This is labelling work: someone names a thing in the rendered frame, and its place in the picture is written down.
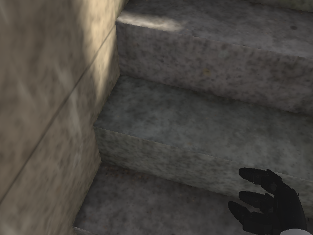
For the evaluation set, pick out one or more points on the right robot hand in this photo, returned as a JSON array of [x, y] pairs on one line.
[[281, 213]]

